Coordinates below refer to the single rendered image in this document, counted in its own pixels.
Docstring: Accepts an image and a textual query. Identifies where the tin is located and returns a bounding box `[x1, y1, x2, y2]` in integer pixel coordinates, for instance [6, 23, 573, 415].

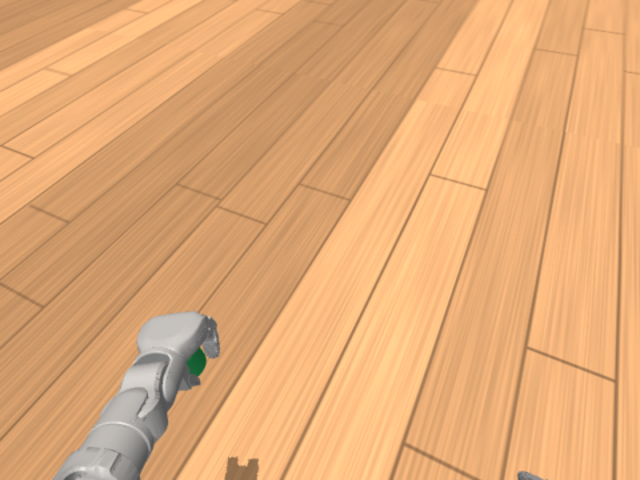
[186, 347, 206, 377]

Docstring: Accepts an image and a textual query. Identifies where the left robot arm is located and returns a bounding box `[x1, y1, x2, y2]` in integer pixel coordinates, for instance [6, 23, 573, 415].
[52, 347, 185, 480]

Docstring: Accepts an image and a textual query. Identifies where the left robot hand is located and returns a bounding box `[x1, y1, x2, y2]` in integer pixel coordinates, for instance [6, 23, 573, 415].
[137, 311, 220, 391]

